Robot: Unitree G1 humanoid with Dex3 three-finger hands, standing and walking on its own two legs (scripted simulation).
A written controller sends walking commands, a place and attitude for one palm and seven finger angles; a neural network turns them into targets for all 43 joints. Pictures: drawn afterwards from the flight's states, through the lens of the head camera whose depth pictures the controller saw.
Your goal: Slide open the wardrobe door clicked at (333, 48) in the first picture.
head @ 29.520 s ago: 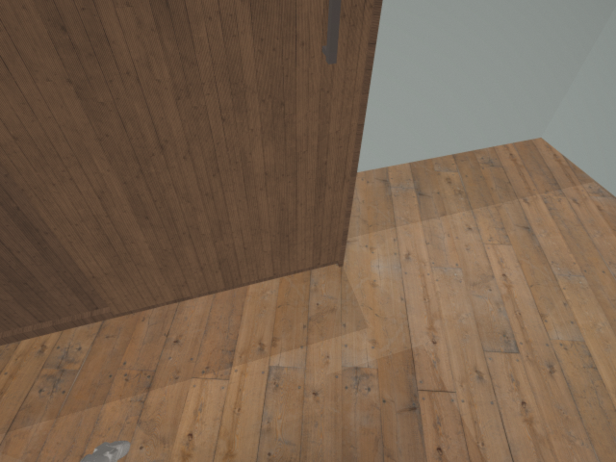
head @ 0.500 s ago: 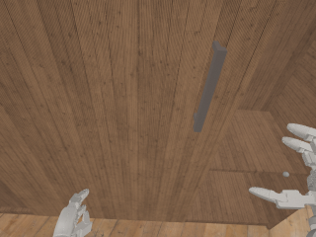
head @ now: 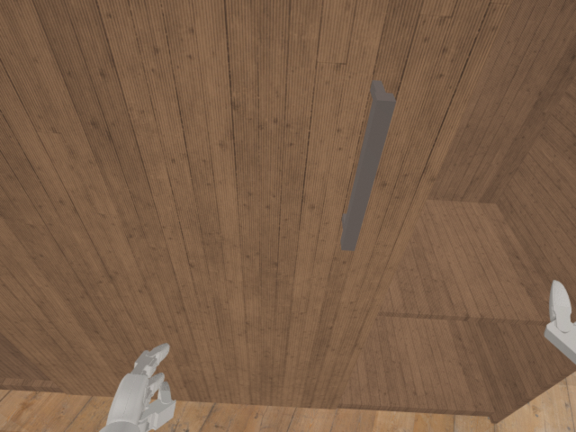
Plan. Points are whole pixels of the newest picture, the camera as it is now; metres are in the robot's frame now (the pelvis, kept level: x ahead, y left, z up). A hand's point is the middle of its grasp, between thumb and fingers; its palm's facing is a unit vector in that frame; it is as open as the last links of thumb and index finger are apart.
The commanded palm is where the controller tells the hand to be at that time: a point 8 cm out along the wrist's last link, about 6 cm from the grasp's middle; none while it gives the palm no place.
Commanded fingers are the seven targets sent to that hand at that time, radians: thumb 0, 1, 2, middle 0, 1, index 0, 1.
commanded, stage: draw the hand back to the body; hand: right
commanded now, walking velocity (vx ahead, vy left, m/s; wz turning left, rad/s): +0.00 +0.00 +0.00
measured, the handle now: (360, 174) +0.36 -0.09 +0.22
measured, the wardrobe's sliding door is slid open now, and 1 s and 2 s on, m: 0.52 0.52 0.52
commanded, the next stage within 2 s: step back with the hand held close in 0.32 s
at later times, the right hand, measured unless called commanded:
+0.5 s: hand (555, 325) +0.18 -0.25 +0.18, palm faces +0.49 +0.78 -0.38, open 7.4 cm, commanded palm +0.13 -0.29 +0.18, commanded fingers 0.00 -0.90 -0.90 0.20 0.30 0.20 0.30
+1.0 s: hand out of the picture +0.13 -0.26 +0.17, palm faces +0.44 +0.77 -0.46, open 7.4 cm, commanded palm +0.08 -0.30 +0.18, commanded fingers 0.00 -0.90 -0.90 0.20 0.30 0.20 0.30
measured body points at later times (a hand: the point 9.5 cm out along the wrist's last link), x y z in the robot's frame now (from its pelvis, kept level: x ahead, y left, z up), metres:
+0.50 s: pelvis -0.01 +0.02 +0.00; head -0.04 +0.03 +0.45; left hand +0.19 +0.23 -0.08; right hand +0.15 -0.29 +0.20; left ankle +0.02 +0.16 -0.74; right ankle -0.02 -0.12 -0.74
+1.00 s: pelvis -0.07 +0.00 -0.01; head -0.06 -0.01 +0.44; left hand +0.10 +0.24 -0.08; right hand +0.10 -0.30 +0.19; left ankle +0.02 +0.16 -0.74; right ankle -0.02 -0.12 -0.74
